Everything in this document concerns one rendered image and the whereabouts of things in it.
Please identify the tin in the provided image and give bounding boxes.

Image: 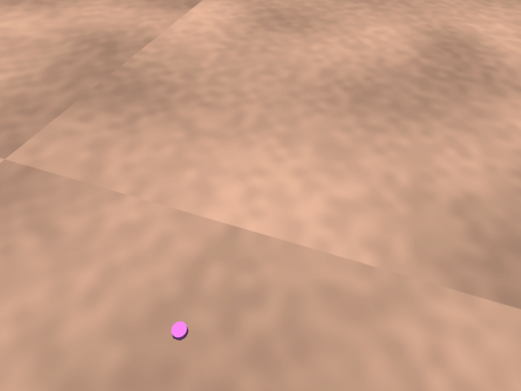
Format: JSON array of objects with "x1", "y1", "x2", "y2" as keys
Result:
[{"x1": 171, "y1": 321, "x2": 188, "y2": 340}]

